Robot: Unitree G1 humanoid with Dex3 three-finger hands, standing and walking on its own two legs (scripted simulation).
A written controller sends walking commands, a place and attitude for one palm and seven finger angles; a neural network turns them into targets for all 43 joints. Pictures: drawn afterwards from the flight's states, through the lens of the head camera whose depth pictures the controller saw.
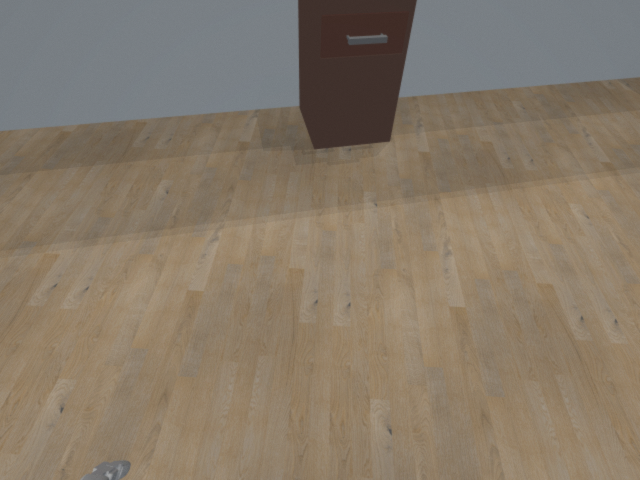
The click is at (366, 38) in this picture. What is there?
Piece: drawer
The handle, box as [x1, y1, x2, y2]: [346, 33, 387, 44]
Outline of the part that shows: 387,36 383,35 382,33 380,33 379,35 372,36 346,36 349,44 386,42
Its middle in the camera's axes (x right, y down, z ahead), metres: +0.20 -0.89 +1.70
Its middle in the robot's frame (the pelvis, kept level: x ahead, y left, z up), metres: +1.86 -0.12 -0.19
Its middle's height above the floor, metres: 0.58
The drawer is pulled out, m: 0.00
